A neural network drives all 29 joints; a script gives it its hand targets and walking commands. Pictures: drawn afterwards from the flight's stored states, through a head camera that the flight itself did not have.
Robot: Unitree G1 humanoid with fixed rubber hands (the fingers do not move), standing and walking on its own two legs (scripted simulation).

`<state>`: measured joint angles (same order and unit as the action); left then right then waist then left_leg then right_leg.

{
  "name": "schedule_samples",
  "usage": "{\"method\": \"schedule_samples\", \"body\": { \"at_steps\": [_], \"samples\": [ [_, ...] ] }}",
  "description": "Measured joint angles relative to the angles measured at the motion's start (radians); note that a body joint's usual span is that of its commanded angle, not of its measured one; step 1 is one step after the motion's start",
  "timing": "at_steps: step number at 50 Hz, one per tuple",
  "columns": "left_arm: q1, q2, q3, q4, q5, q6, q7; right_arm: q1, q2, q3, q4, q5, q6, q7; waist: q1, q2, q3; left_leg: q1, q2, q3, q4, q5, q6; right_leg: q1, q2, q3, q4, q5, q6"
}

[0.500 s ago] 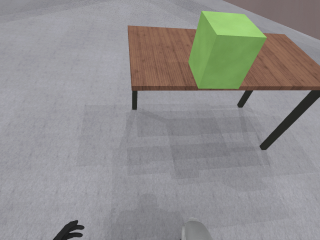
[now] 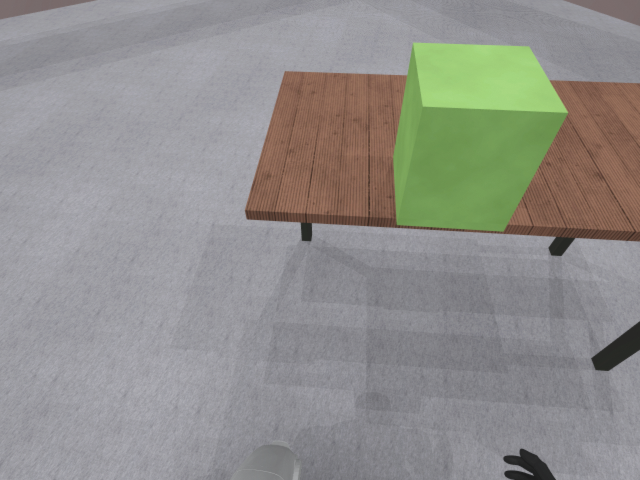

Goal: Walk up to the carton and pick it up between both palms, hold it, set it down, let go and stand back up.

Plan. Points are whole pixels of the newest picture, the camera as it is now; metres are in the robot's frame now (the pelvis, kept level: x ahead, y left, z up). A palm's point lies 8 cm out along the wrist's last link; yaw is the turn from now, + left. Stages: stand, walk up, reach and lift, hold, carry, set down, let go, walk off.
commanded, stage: walk up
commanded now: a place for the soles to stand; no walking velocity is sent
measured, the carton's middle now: (459, 140) +0.69 -0.16 +0.05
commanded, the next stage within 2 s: none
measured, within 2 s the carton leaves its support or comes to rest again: neither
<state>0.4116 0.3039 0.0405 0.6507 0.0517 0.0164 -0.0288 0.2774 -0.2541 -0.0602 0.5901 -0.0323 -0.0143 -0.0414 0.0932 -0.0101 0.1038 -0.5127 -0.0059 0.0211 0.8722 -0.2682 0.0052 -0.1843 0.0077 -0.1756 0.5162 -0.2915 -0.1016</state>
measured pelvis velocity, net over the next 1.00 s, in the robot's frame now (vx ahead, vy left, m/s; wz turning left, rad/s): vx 0.17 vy -0.22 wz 0.07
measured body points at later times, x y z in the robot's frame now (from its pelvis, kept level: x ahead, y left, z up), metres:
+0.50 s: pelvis +0.10 -0.15 -0.02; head +0.11 -0.14 +0.43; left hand +0.22 +0.12 -0.12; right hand +0.16 -0.45 -0.12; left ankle +0.10 +0.08 -0.73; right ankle +0.18 -0.32 -0.73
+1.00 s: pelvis +0.17 -0.22 -0.01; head +0.20 -0.22 +0.44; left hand +0.20 +0.06 -0.12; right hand +0.35 -0.45 -0.11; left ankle +0.21 -0.10 -0.74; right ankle +0.18 -0.32 -0.73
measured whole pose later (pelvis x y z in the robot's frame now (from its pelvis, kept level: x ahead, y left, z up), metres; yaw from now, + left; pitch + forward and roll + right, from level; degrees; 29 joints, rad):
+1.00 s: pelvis +0.17 -0.22 -0.01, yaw +4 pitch -1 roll +1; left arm 0.44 0.31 0.00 0.59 0.01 0.00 0.00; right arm 0.20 -0.24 0.00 0.64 -0.03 0.01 0.00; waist 0.03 0.00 0.09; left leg -0.32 -0.02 0.02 0.58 -0.25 0.02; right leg -0.27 -0.05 -0.11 0.64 -0.35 -0.01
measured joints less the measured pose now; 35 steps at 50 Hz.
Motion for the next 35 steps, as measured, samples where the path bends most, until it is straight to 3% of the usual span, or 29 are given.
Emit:
{"method": "schedule_samples", "body": {
  "at_steps": [4, 6, 9, 11, 13, 17, 22, 25, 27, 29, 31, 35],
  "samples": [
    [0.026, 0.005, -0.01, -0.005, -0.001, 0.016, -0.003, -0.018, 0.026, 0.009, 0.002, -0.007, 0.002, -0.008, 0.012, -0.028, 0.005, 0.092, -0.012, 0.044, -0.179, 0.026, 0.021, 0.012, 0.015, -0.026, 0.047, -0.06, -0.014],
    [0.045, 0.01, -0.017, -0.005, 0.001, 0.025, -0.006, -0.014, 0.031, 0.011, -0.01, -0.013, -0.008, -0.014, 0.005, -0.036, -0.009, 0.162, -0.019, 0.046, -0.264, 0.055, 0.049, -0.007, 0.019, -0.036, 0.117, -0.113, -0.011],
    [0.03, 0.011, -0.024, 0.006, 0.018, 0.049, -0.011, -0.005, 0.034, 0.014, -0.013, -0.032, -0.017, -0.037, -0.04, -0.061, 0.002, 0.162, -0.024, 0.035, -0.209, 0.011, 0.058, -0.127, 0.008, 0.025, 0.459, -0.217, 0.09],
    [0.011, 0.013, -0.024, 0.006, 0.026, 0.072, -0.016, 0.032, 0.031, 0.012, 0.013, -0.034, -0.013, -0.055, -0.067, -0.051, -0.009, 0.192, 0.005, 0.018, -0.214, -0.01, 0.057, -0.213, 0.012, 0.069, 0.659, -0.203, 0.113],
    [-0.016, 0.025, -0.012, -0.011, 0.022, 0.08, -0.022, 0.072, 0.031, 0.009, 0.039, -0.032, -0.014, -0.06, -0.085, -0.053, -0.019, 0.238, 0.035, 0.005, -0.268, 0.004, 0.041, -0.282, -0.008, 0.121, 0.731, -0.138, 0.128],
    [-0.08, 0.044, 0.018, -0.06, 0.002, 0.06, -0.046, 0.115, 0.02, 0.002, 0.076, -0.028, -0.033, -0.04, -0.11, -0.073, -0.015, 0.289, 0.078, -0.012, -0.353, 0.034, 0.016, -0.375, -0.078, 0.222, 0.659, -0.013, 0.144],
    [-0.114, 0.015, 0.018, -0.076, -0.014, 0.042, -0.07, 0.122, -0.029, -0.026, 0.08, -0.034, -0.045, -0.015, -0.123, -0.055, -0.019, 0.286, 0.124, -0.022, -0.326, -0.01, 0.003, -0.333, -0.15, 0.23, 0.359, 0.007, 0.134],
    [-0.105, 0.008, 0.02, -0.079, -0.012, 0.026, -0.068, 0.127, -0.054, -0.036, 0.062, -0.04, -0.032, -0.009, -0.126, -0.035, -0.038, 0.254, 0.154, -0.043, -0.231, -0.089, 0.004, -0.221, -0.147, 0.19, 0.192, 0.007, 0.113],
    [-0.102, -0.013, 0.022, -0.064, -0.009, 0.007, -0.055, 0.114, -0.076, -0.039, 0.058, -0.039, -0.012, -0.009, -0.111, 0.028, -0.023, 0.207, 0.185, -0.102, -0.073, -0.2, 0.027, -0.209, -0.098, 0.149, 0.234, -0.005, 0.137],
    [-0.077, -0.014, 0.01, -0.053, -0.013, 0.0, -0.043, 0.108, -0.066, -0.031, 0.051, -0.024, 0.012, -0.014, -0.085, 0.036, -0.03, 0.13, 0.115, -0.126, 0.147, -0.32, 0.021, -0.209, -0.09, 0.132, 0.283, -0.048, 0.129],
    [-0.046, -0.008, 0.007, -0.036, -0.023, 0.005, -0.029, 0.09, -0.047, -0.014, 0.04, -0.01, 0.023, -0.017, -0.055, 0.026, -0.043, 0.064, 0.048, -0.092, 0.294, -0.31, 0.012, -0.174, -0.086, 0.122, 0.241, -0.049, 0.097],
    [0.014, 0.001, 0.008, -0.005, -0.012, -0.003, 0.004, 0.038, -0.03, 0.009, -0.002, -0.004, 0.011, 0.006, -0.031, 0.019, -0.042, -0.012, 0.005, -0.019, 0.277, -0.166, -0.002, -0.094, -0.066, 0.098, 0.094, 0.008, 0.073]
  ]
}}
